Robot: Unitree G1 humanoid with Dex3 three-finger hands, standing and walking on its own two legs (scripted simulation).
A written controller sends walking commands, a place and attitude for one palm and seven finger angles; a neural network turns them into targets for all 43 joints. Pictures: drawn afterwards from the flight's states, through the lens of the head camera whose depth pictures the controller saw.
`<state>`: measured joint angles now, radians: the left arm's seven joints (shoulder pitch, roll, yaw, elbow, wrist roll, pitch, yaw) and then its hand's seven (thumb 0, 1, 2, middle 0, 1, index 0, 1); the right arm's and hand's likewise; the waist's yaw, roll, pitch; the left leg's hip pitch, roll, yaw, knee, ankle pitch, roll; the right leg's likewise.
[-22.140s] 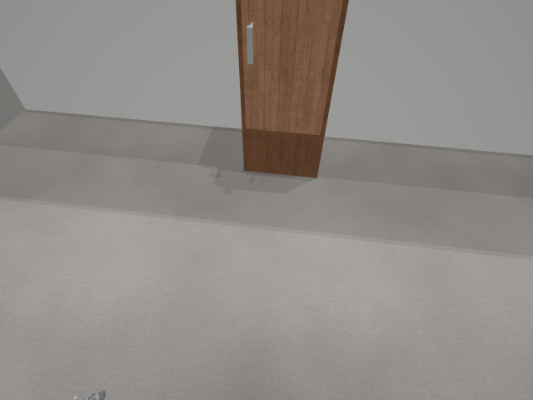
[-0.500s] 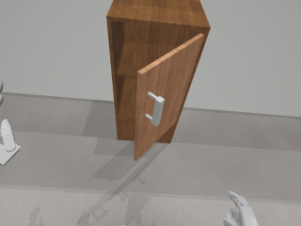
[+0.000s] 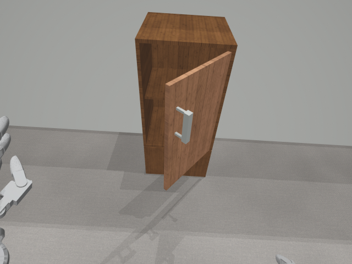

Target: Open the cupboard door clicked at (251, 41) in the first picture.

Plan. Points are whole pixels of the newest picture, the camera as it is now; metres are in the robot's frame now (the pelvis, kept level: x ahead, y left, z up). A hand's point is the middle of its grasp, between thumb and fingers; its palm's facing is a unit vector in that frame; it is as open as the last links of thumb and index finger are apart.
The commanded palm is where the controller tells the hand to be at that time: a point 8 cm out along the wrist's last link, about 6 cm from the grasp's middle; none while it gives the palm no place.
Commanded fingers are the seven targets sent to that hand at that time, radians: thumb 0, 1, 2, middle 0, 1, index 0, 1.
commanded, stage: stop stepping back and stand still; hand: left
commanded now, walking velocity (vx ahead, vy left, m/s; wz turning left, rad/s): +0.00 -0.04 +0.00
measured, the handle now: (182, 125) +0.60 +0.01 -0.03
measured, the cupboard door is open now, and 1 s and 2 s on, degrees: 51 51 51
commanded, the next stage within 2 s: let the arm hang, fingers relaxed in 0.28 s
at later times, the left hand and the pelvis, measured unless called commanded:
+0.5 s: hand (64, 235) +0.18 +0.25 +0.00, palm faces +0.20 -0.87 -0.46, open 7.4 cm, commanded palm none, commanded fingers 0.00 0.90 0.90 -0.20 -0.30 -0.20 -0.30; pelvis -0.03 -0.01 +0.00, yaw +1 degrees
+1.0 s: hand out of the picture -0.09 +0.18 -0.16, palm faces +0.05 -0.97 -0.24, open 7.3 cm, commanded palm none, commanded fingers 0.00 0.90 0.90 -0.20 -0.30 -0.20 -0.30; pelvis -0.04 -0.01 +0.01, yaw +1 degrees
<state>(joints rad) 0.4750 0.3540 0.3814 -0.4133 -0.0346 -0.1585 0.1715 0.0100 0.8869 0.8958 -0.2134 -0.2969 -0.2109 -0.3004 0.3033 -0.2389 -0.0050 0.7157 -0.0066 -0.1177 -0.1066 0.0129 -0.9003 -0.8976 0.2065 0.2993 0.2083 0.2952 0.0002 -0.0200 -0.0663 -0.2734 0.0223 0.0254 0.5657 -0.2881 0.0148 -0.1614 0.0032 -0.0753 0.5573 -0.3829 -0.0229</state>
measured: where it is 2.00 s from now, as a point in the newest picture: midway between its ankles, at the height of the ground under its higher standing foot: outside the picture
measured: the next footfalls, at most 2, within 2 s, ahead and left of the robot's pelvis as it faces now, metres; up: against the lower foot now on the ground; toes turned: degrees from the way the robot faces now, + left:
none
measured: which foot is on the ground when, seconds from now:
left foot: down 0.00-1.00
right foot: down 0.00-1.00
